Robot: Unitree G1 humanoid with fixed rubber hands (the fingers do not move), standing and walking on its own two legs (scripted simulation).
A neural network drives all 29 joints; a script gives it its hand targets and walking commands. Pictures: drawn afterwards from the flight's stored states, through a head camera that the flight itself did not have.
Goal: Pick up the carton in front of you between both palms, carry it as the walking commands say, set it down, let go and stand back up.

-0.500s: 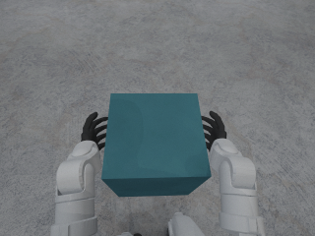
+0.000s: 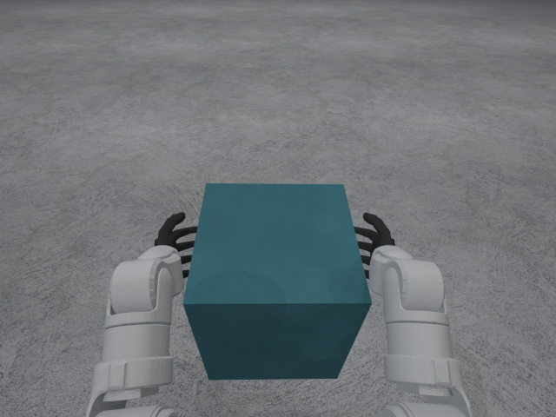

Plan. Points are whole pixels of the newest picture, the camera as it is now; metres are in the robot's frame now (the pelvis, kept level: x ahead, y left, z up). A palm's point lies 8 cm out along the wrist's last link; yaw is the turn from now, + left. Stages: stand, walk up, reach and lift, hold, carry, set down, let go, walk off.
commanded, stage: carry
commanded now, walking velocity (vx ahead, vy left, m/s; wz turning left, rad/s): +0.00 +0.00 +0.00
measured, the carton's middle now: (274, 285) +0.33 +0.00 +0.04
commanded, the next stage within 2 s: none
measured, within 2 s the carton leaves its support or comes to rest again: neither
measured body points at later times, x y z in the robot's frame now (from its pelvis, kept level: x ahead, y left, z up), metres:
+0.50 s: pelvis -0.04 +0.00 +0.00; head -0.06 +0.00 +0.45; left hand +0.31 +0.15 +0.12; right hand +0.31 -0.16 +0.12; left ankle -0.04 +0.08 -0.73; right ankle +0.02 -0.10 -0.73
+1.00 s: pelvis -0.05 +0.00 +0.00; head -0.07 +0.00 +0.45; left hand +0.30 +0.15 +0.12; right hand +0.30 -0.15 +0.12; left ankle -0.04 +0.08 -0.73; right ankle +0.02 -0.10 -0.73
